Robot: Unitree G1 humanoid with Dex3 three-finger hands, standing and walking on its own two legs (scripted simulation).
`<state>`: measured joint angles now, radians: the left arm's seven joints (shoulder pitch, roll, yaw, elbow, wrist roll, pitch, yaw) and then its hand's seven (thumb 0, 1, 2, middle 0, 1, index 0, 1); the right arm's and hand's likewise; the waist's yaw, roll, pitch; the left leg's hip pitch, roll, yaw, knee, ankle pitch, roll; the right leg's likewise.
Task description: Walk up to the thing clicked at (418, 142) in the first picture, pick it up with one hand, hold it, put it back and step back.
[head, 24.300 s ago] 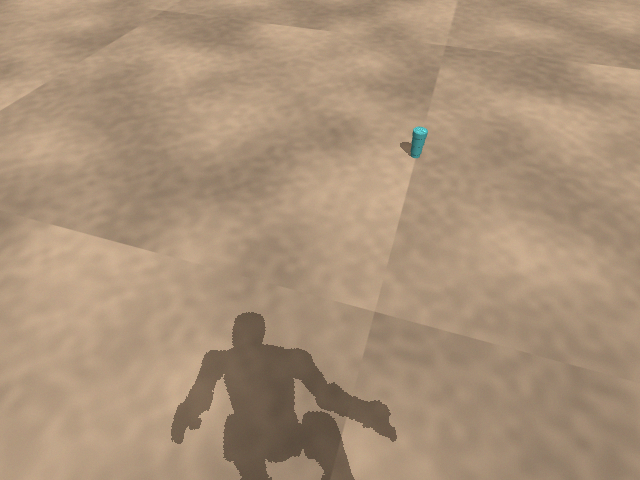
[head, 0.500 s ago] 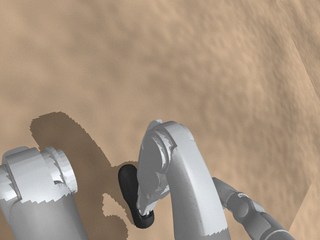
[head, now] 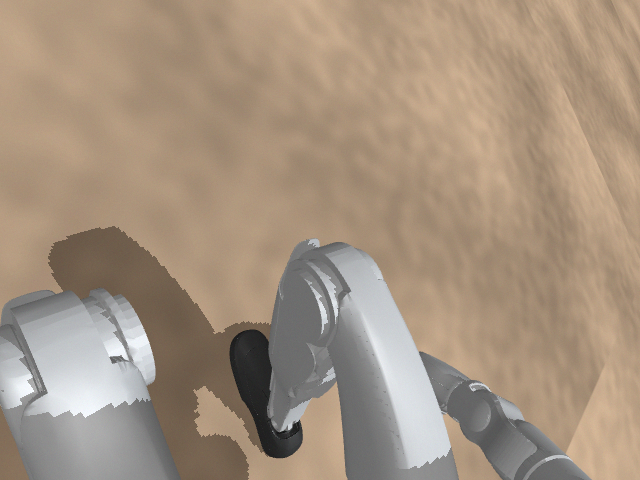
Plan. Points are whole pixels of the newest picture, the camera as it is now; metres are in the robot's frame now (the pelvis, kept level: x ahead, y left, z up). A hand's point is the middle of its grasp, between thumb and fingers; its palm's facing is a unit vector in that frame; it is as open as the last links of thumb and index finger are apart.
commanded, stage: open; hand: left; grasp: from the side
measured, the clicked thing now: out of the picture +0.41 +0.29 -0.20
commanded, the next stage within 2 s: withdraw in 0.16 s
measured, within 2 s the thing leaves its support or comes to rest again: rests again in 0.16 s
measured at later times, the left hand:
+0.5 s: hand out of the picture +0.41 +0.31 -0.15, palm faces +0.41 -0.91 +0.02, open 17.0 cm
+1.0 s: hand out of the picture +0.35 +0.40 -0.04, palm faces +0.40 -0.87 -0.29, open 17.5 cm
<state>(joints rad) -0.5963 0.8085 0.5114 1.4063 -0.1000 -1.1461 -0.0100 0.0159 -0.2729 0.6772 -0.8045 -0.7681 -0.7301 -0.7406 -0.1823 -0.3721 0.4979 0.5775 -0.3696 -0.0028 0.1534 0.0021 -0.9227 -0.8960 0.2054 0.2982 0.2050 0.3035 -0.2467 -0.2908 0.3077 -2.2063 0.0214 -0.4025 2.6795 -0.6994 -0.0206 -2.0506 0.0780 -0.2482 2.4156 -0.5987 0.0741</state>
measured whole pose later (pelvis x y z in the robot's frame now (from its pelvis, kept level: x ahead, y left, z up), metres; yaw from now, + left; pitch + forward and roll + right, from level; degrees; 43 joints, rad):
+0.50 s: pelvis +0.00 +0.00 +0.00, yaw +0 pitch +10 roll -18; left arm -0.58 0.82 0.56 1.32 -0.09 -1.11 -0.04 -0.01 -0.53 0.12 -0.16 -0.09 -0.15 -0.09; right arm -0.15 -0.37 0.49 0.56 -0.36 0.01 0.15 0.00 -0.90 -0.90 0.21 0.30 0.21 0.30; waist -0.23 -0.30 0.30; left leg -2.20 0.03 -0.40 2.67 -0.70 -0.01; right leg -2.04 0.08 -0.25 2.40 -0.59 0.06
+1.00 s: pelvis +0.01 -0.01 +0.05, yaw +6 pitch +24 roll -12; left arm -0.48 0.73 0.51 0.96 0.04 -0.52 -0.12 -0.01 -0.56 0.08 -0.07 -0.04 -0.06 -0.05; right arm 0.02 -0.27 0.16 0.62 -0.10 0.08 0.09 0.00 -0.92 -0.91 0.20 0.30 0.21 0.31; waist -0.12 -0.10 -0.01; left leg -2.23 0.04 -0.21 2.45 -0.66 0.00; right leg -2.11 0.01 -0.13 2.31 -0.64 0.03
